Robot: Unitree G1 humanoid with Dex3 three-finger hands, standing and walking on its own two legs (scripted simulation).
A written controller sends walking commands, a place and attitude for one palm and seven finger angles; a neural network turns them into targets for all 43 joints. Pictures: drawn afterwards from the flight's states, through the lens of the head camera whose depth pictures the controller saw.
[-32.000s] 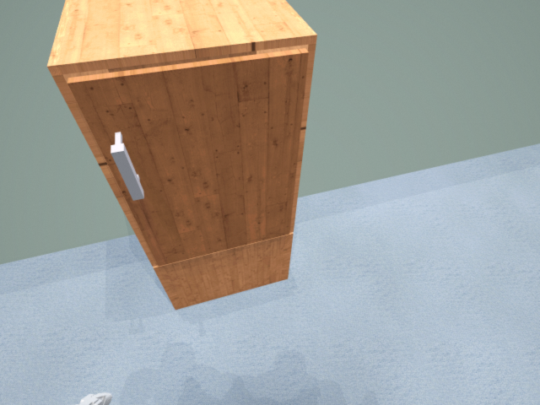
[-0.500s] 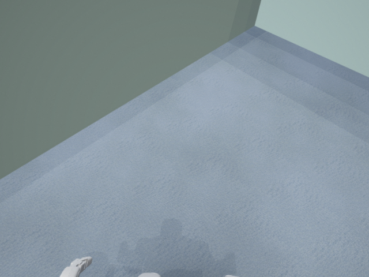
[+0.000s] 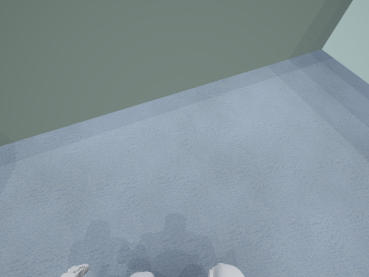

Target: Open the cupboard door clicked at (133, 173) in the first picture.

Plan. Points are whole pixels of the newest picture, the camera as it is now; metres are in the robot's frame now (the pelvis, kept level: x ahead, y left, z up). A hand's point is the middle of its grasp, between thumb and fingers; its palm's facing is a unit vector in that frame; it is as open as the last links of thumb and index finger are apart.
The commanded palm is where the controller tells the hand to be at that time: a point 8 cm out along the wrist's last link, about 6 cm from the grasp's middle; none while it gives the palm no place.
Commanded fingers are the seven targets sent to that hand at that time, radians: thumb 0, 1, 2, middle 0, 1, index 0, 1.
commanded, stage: turn to face it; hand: left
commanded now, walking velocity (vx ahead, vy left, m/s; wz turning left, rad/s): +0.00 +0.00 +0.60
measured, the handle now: out of the picture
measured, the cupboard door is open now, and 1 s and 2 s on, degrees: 42 42 42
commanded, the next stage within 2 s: take the last steps up to it in 1.86 s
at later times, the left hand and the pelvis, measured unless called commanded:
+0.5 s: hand out of the picture +0.00 +0.18 -0.17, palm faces +0.35 -0.92 -0.20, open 7.4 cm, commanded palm none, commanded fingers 0.00 0.90 0.90 -0.20 -0.30 -0.20 -0.30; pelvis +0.01 -0.03 -0.01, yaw +20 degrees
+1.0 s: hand out of the picture -0.02 +0.16 -0.15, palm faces +0.60 -0.76 -0.25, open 7.4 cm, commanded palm none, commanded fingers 0.00 0.90 0.90 -0.20 -0.30 -0.20 -0.30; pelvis +0.03 -0.05 +0.01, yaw +38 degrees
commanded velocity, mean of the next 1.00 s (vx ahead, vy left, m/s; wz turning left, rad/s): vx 0.00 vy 0.00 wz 0.60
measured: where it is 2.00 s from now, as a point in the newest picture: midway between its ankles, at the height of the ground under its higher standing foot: outside the picture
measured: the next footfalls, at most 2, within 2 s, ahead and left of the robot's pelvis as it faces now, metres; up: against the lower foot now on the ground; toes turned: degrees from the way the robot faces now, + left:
right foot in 0.18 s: +0.06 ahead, -0.16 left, +0.00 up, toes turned +5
left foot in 0.50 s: +0.01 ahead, +0.10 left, +0.00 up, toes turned +24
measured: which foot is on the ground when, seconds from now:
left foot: down 0.00-0.16, up 0.18-0.48, down 0.50-0.82, up 0.84-1.00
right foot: up 0.00-0.16, down 0.18-0.50, up 0.52-0.80, down 0.82-1.00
